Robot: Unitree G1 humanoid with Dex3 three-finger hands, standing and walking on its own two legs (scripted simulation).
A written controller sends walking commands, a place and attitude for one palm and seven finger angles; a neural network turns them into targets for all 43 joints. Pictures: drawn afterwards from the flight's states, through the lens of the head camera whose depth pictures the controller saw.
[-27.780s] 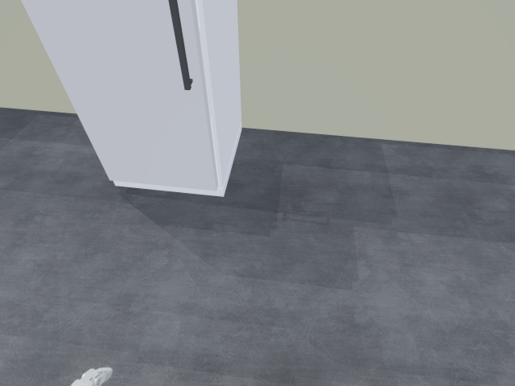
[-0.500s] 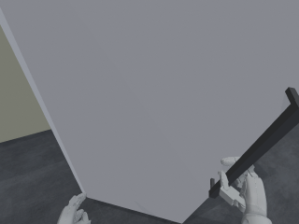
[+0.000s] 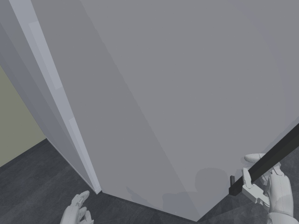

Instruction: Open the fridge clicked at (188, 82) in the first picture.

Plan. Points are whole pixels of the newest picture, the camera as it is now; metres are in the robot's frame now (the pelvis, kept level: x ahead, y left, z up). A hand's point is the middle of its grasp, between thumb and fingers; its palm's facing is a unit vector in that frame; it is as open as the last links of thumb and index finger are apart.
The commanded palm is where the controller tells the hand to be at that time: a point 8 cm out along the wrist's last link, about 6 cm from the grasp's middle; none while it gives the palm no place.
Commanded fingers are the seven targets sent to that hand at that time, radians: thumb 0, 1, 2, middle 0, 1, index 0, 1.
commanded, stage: walk backward, drawing the door open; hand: right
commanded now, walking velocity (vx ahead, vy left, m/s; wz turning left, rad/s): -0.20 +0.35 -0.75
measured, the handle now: (265, 154) +0.27 -0.24 +0.12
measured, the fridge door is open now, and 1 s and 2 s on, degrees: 64 89 84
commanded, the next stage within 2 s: stop walking and hold the door back in 0.32 s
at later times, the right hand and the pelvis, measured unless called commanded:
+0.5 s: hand out of the picture +0.02 -0.08 +0.06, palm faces +0.58 +0.73 -0.36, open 6.0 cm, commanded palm +0.01 -0.14 +0.05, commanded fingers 0.00 -0.90 -0.90 0.45 1.40 0.45 1.40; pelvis -0.09 +0.22 +0.02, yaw -20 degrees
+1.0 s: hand out of the picture +0.05 -0.10 +0.06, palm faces +0.73 +0.59 -0.33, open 5.8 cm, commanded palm +0.01 -0.16 +0.05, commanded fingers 0.00 -0.90 -0.90 0.45 1.40 0.45 1.40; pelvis -0.13 +0.32 +0.03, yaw -25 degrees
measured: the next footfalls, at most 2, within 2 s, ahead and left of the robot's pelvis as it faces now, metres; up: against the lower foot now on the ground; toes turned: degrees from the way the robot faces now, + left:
right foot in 0.24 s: -0.10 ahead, +0.01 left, +0.00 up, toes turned -17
left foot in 0.54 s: +0.03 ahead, +0.36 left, +0.00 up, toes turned -19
